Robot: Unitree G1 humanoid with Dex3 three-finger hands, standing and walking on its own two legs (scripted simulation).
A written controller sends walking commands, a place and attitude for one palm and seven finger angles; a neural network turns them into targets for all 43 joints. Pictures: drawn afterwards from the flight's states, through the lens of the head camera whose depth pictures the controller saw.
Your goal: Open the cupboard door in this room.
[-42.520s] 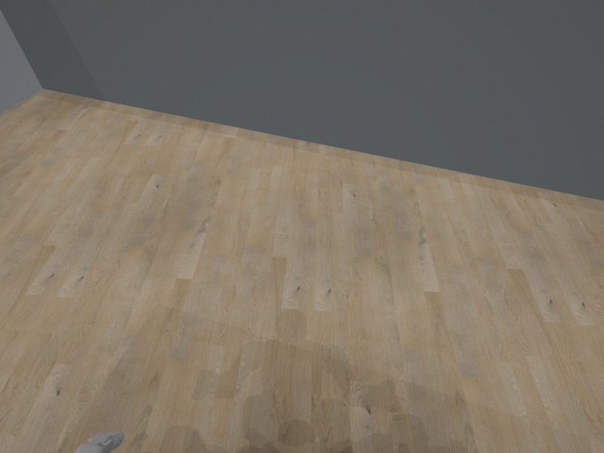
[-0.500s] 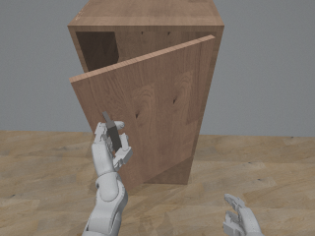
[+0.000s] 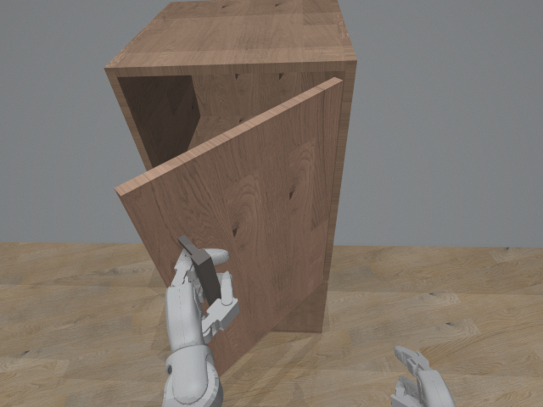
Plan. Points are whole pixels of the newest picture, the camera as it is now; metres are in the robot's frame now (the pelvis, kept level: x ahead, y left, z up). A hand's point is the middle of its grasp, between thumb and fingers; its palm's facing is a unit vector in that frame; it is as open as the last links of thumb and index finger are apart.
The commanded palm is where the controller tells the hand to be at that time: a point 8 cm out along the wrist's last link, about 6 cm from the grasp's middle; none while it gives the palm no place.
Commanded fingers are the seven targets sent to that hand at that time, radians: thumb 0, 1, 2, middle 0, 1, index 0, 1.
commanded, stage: open thumb and fingers to let go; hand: left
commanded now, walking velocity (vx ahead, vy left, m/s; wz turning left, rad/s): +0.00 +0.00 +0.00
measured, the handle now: (202, 276) +0.29 +0.11 +0.08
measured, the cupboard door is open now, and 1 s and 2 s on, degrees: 45 42 46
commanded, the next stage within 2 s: slide the hand sideways off the handle in 0.78 s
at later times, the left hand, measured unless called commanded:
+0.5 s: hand (211, 300) +0.26 +0.09 +0.07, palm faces +0.30 -0.95 -0.02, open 12.8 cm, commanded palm +0.21 +0.11 +0.08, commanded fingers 0.00 -0.50 0.30 -0.25 -0.90 -0.25 -0.90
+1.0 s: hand (216, 315) +0.24 +0.08 +0.07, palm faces +0.07 -1.00 -0.04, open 15.9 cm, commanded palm +0.21 +0.10 +0.08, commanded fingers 0.00 -0.50 0.30 -0.15 -0.30 -0.15 -0.30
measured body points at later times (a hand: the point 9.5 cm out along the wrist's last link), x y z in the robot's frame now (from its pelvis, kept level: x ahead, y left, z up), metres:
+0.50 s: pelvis +0.00 +0.02 -0.01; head +0.01 -0.01 +0.44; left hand +0.23 +0.14 +0.08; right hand +0.18 -0.20 -0.09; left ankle +0.03 +0.16 -0.70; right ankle -0.06 -0.06 -0.70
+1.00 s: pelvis -0.02 +0.03 -0.01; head -0.01 +0.02 +0.44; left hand +0.23 +0.13 +0.08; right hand +0.16 -0.18 -0.09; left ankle +0.03 +0.16 -0.70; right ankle -0.06 -0.06 -0.70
